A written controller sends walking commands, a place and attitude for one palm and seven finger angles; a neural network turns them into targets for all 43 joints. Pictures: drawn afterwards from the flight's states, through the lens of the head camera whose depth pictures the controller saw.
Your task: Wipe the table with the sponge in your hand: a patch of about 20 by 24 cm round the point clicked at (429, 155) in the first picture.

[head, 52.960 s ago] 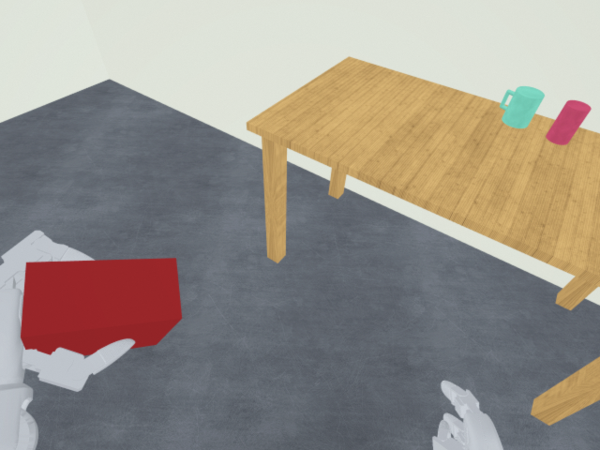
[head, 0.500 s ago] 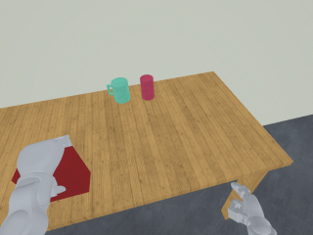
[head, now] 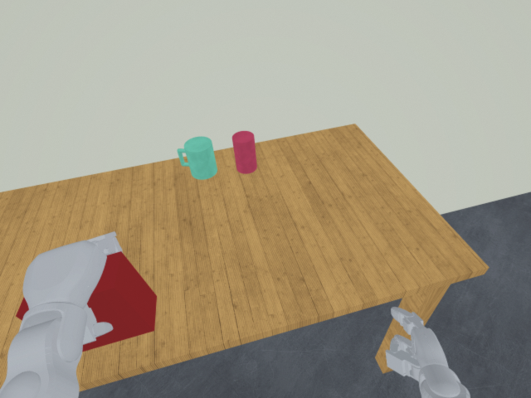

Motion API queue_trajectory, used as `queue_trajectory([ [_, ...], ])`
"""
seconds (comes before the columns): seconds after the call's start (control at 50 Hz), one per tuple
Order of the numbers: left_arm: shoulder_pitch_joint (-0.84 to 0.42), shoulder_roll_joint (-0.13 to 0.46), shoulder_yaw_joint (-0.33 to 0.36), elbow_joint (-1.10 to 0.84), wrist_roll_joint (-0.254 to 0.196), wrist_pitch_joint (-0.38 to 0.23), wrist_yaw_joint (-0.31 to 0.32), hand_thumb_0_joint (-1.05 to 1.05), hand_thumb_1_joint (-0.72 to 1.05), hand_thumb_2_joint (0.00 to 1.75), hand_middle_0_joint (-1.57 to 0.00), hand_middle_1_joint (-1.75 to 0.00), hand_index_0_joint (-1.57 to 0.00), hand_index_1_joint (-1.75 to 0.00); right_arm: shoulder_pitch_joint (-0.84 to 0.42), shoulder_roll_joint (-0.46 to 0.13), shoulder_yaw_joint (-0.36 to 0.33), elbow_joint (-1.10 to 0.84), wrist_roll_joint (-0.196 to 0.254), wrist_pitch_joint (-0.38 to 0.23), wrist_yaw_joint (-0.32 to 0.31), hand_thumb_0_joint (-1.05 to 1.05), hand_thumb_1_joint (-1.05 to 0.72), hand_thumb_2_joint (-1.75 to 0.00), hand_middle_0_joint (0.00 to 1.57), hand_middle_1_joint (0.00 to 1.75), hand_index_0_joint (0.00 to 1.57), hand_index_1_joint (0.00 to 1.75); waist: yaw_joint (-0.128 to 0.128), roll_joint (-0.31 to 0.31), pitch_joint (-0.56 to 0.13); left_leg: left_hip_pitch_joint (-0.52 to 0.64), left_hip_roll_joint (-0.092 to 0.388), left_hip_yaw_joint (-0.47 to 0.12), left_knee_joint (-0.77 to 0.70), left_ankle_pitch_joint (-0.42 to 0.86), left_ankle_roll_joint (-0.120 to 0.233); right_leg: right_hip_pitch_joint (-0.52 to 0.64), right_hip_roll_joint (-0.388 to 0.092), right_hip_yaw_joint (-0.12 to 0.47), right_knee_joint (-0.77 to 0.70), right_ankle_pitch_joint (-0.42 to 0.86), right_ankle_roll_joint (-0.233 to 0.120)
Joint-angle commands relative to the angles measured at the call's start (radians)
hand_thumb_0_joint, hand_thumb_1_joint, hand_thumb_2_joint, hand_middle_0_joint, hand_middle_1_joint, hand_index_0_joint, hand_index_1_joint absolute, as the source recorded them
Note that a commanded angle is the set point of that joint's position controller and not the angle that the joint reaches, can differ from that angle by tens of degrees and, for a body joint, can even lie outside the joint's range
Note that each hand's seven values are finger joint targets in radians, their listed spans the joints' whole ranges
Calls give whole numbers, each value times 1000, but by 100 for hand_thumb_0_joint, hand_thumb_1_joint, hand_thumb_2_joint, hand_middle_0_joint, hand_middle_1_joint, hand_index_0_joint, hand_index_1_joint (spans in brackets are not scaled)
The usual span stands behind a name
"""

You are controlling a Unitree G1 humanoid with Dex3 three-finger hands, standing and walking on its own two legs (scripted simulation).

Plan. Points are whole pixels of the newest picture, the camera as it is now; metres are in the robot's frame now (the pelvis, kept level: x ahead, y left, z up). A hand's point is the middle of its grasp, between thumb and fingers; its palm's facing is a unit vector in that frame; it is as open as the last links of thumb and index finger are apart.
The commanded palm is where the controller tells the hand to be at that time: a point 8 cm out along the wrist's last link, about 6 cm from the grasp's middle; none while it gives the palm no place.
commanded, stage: bring the sponge back beside the body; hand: left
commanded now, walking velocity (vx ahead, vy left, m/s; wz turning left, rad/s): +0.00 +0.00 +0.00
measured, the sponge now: (103, 311) +0.19 +0.29 +0.05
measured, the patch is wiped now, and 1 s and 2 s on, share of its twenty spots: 1.00 1.00 1.00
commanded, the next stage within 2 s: step back with the hand held close in 0.46 s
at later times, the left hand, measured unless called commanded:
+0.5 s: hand (92, 296) +0.19 +0.28 +0.10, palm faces +0.06 -0.12 -0.99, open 10.2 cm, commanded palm +0.15 +0.28 +0.17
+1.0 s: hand (89, 280) +0.18 +0.26 +0.15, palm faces +0.34 -0.85 -0.41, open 10.2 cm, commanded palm +0.13 +0.30 +0.17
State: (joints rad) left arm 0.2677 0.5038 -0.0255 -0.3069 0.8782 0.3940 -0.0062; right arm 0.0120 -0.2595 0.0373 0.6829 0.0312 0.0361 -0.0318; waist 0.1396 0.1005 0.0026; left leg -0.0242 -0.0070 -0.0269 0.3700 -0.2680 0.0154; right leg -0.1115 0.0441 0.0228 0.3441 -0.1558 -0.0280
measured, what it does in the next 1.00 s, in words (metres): stands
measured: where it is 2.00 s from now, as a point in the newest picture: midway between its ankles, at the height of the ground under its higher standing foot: outside the picture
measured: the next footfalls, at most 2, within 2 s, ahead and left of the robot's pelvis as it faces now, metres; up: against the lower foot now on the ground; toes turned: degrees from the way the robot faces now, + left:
none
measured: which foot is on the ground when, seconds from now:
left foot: down 0.00-1.00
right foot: down 0.00-1.00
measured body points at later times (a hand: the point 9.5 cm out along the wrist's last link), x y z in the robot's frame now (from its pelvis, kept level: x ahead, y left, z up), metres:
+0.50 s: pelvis -0.01 +0.00 +0.00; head -0.03 -0.03 +0.45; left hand +0.18 +0.28 +0.15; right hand +0.25 -0.19 -0.07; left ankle -0.04 +0.11 -0.75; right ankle +0.02 -0.11 -0.75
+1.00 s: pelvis -0.03 +0.01 -0.02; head -0.03 +0.03 +0.43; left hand +0.16 +0.30 +0.17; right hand +0.11 -0.25 -0.09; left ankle -0.04 +0.11 -0.75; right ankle +0.02 -0.11 -0.75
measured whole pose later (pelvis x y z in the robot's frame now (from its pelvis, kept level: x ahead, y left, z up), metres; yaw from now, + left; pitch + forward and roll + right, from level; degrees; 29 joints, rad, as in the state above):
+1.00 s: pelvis -0.03 +0.01 -0.02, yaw +0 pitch +1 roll +0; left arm 0.53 0.43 0.37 -0.55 -0.08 -0.10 0.13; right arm 0.25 -0.24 -0.01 0.58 0.02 0.02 -0.08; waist -0.04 -0.03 -0.04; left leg -0.29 -0.04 -0.02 0.60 -0.33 0.03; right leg -0.37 0.02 0.03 0.56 -0.21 0.00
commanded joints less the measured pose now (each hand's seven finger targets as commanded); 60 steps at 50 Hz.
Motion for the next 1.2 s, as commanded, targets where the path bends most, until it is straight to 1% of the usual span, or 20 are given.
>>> queue_trajectory([
  [0.0,-194,205,135,-226,38,0,40,0,10,130,-120,-160,-120,-160,-243,-88,-28,-189,-2,-50,-4,0,-90,-90,20,30,20,30,4,-22,-117,-81,-11,-61,-55,260,34,102,-17,86,-39,91,-51],
  [0.02,-201,218,154,-259,38,2,40,0,10,130,-120,-160,-120,-160,-266,-87,-26,-201,3,-56,-3,0,-90,-90,20,30,20,30,4,4,-123,-79,-9,-68,-58,236,35,106,-5,117,-38,65,-57],
  [0.04,-196,198,136,-268,45,4,39,0,10,130,-120,-160,-120,-160,-246,-86,-28,-200,-2,-60,1,0,-90,-90,20,30,20,30,8,5,-151,-80,-11,-56,-46,261,40,123,-9,84,-23,93,-54],
  [0.16,-183,211,143,-222,45,22,33,0,10,130,-120,-160,-120,-160,-247,-84,-21,-188,-2,-49,1,0,-90,-90,20,30,20,30,3,-43,-107,-97,-8,-58,-56,238,36,95,-12,93,-37,64,-51],
  [0.32,-196,207,139,-272,42,13,23,0,10,130,-120,-160,-120,-160,-267,-84,-20,-203,3,-50,-1,0,-90,-90,20,30,20,30,-4,12,-128,-84,-7,-62,-60,215,37,109,0,120,-39,48,-56],
  [0.38,-175,194,125,-238,44,10,23,0,10,130,-120,-160,-120,-160,-241,-87,-22,-190,-4,-48,-1,0,-90,-90,20,30,20,30,-1,-7,-125,-86,-8,-54,-57,237,39,112,-6,81,-38,70,-51],
  [0.52,-172,236,180,-264,46,3,41,0,10,130,-120,-160,-120,-160,-258,-86,-24,-198,-1,-53,2,0,-90,-90,20,30,20,30,9,-16,-134,-92,-5,-70,-59,243,34,126,2,122,-29,78,-61],
  [0.56,-149,195,143,-177,46,15,41,0,10,130,-120,-160,-120,-160,-238,-84,-22,-182,-1,-50,3,0,-90,-90,20,30,20,30,2,-38,-98,-106,-7,-55,-57,244,31,98,-8,91,-35,72,-54],
  [0.58,-312,42,363,-436,-850,-229,64,0,10,130,-120,-160,-120,-160,-52,-48,-37,-414,7,-41,-10,0,-90,-90,20,30,20,30,-127,-155,60,-126,10,-34,30,46,45,-118,-23,159,-62,191,-39],
  [0.6,-72,126,402,-211,-866,-303,76,0,10,130,-120,-160,-120,-160,5,-66,-14,-340,-11,-52,-16,0,-90,-90,20,30,20,30,-104,-251,-3,-130,11,-45,48,14,44,-116,-59,117,-31,156,-33],
  [0.62,-25,92,373,-195,-866,-331,74,0,10,130,-120,-160,-120,-160,-27,-58,-7,-336,-13,-55,-12,0,-90,-90,20,30,20,30,-100,-220,9,-123,1,-47,33,13,41,-141,-53,139,-22,155,-41],
  [0.64,-25,94,422,-284,-909,-377,86,0,10,130,-120,-160,-120,-160,49,-67,-24,-336,-8,-45,-23,0,-90,-90,20,30,20,30,-109,-244,-57,-124,23,-48,61,29,36,-110,-105,127,-14,154,-24],
  [0.7,43,92,448,-473,-948,-463,123,0,10,130,-120,-160,-120,-160,63,-76,-40,-325,-17,-61,-43,0,-90,-90,20,30,20,30,-125,-85,-227,-95,57,-45,122,152,32,-61,-196,146,69,315,-30],
  [0.72,62,125,486,-535,-955,-486,135,0,10,130,-120,-160,-120,-160,57,-82,-40,-323,-22,-69,-47,0,-90,-90,20,30,20,30,-122,-4,-248,-104,72,-61,117,198,29,-54,-193,142,109,333,-31],
  [0.74,129,89,478,-523,-957,-503,141,0,10,130,-120,-160,-120,-160,66,-80,-41,-316,-26,-71,-48,0,-90,-90,20,30,20,30,-119,28,-263,-132,83,-70,124,245,33,-42,-185,116,138,342,-25],
  [0.8,210,85,503,-518,-960,-527,154,0,10,130,-120,-160,-120,-160,76,-80,-59,-307,-19,-69,-45,0,-90,-90,20,30,20,30,-131,1,-247,-197,112,-97,148,325,24,-67,-189,108,177,358,-18],
  [0.92,226,61,500,-427,-960,-553,153,0,10,130,-120,-160,-120,-160,77,-95,-82,-301,-14,-71,-54,0,-90,-90,20,30,20,30,-143,-43,-171,-295,128,-142,116,244,23,-143,-152,82,204,207,-3],
  [0.98,206,40,475,-410,-953,-564,153,0,10,130,-120,-160,-120,-160,83,-108,-84,-299,-17,-84,-55,0,-90,-90,20,30,20,30,-138,-42,-130,-372,138,-158,83,107,40,-155,-118,63,213,76,5],
  [1.08,128,40,467,-461,-921,-593,160,0,10,130,-120,-160,-120,-160,78,-120,-83,-299,-25,-110,-59,0,-90,-90,20,30,20,30,-139,-7,-84,-554,140,-183,20,-217,72,-78,-91,68,254,29,10],
  [1.18,99,48,491,-474,-900,-617,163,0,10,130,-120,-160,-120,-160,102,-116,-88,-293,-30,-128,-56,0,-90,-90,20,30,20,30,-143,-28,-87,-636,125,-179,42,-346,84,-45,-95,91,269,33,6],
])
